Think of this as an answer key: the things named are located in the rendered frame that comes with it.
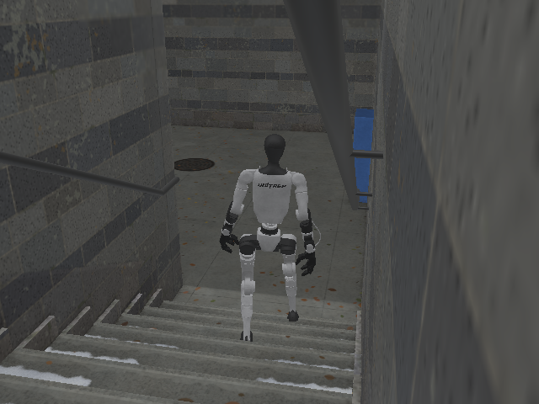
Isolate left robot hand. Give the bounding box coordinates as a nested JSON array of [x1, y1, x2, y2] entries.
[[219, 233, 239, 253]]

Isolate right robot hand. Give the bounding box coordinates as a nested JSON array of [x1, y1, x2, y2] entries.
[[296, 251, 316, 276]]

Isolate robot left forearm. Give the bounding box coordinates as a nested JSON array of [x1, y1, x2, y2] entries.
[[221, 201, 238, 236]]

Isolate robot right upper arm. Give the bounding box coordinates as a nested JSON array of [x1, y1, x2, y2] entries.
[[291, 172, 309, 221]]

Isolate robot right foot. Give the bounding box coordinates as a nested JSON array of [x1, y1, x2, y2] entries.
[[287, 310, 299, 322]]

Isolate robot left upper arm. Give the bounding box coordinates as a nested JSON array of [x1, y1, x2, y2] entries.
[[230, 169, 256, 215]]

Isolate robot right forearm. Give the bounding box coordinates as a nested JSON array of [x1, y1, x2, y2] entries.
[[300, 208, 316, 253]]

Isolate robot right thigh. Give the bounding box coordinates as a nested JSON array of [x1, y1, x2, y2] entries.
[[280, 234, 296, 277]]

